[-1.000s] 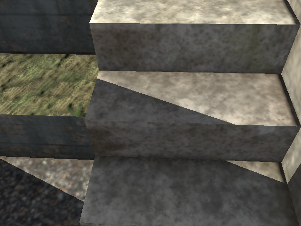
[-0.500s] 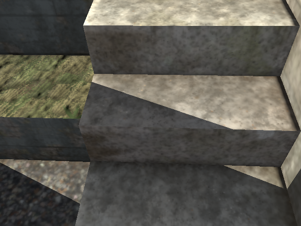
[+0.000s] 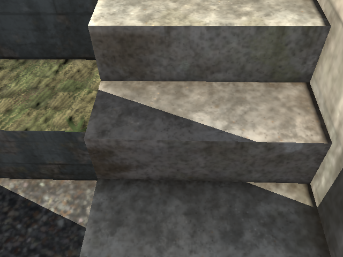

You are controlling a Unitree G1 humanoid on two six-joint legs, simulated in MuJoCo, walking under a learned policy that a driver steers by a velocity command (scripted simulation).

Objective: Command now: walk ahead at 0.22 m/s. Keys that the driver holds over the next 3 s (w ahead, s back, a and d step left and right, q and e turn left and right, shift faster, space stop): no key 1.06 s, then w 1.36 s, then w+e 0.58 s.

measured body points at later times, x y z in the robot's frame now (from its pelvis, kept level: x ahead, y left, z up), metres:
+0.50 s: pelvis -0.05 +0.00 +0.00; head -0.04 -0.01 +0.45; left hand -0.03 +0.25 -0.14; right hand +0.00 -0.24 -0.14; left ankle -0.07 +0.12 -0.74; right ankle -0.05 -0.09 -0.74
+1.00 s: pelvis -0.07 +0.01 +0.00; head -0.06 +0.00 +0.45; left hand -0.06 +0.25 -0.14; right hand -0.04 -0.22 -0.15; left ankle -0.07 +0.12 -0.74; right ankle -0.05 -0.09 -0.74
